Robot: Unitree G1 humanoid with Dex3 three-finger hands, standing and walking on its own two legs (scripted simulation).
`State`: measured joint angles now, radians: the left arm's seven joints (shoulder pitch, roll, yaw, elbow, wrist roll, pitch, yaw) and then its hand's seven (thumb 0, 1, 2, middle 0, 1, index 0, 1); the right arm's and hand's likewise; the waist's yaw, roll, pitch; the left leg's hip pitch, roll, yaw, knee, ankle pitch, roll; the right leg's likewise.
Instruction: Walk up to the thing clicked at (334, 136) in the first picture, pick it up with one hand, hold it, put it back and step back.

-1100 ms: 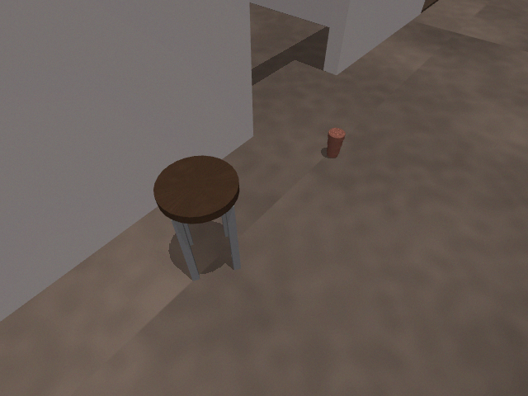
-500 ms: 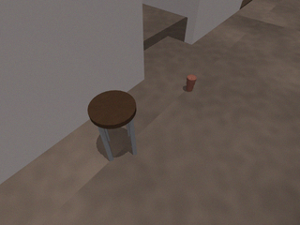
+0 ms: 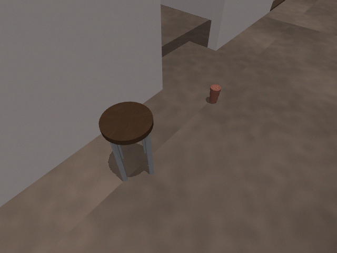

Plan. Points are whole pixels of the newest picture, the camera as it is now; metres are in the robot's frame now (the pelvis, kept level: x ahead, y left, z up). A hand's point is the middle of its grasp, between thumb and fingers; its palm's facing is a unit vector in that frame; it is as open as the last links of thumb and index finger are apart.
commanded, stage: stand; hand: left
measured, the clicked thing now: (214, 94) +1.47 -0.42 -0.71
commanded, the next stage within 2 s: walk up in 0.02 s
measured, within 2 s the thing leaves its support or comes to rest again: neither
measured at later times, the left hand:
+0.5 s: hand (117, 234) +0.22 +0.15 -0.15, palm faces -0.17 -0.90 -0.40, open 7.4 cm
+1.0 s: hand (149, 143) +0.53 +0.08 -0.15, palm faces -0.40 -0.84 -0.35, open 7.4 cm
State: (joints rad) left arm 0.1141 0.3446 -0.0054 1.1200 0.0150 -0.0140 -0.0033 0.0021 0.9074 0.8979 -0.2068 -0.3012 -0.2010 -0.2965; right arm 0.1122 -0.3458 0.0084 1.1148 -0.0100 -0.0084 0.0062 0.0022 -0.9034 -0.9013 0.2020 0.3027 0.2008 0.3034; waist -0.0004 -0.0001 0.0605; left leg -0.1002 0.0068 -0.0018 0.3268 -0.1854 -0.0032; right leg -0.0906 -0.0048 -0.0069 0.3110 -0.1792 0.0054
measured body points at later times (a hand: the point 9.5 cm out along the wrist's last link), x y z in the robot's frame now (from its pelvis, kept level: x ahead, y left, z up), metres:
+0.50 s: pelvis +0.11 -0.11 -0.03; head +0.11 -0.14 +0.42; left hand +0.22 +0.20 -0.12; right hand +0.13 -0.46 -0.15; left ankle +0.07 +0.03 -0.68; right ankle +0.12 -0.23 -0.75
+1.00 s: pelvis +0.36 -0.15 -0.01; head +0.38 -0.14 +0.44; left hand +0.55 +0.12 -0.13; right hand +0.30 -0.48 -0.10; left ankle +0.41 -0.05 -0.75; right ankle +0.31 -0.29 -0.68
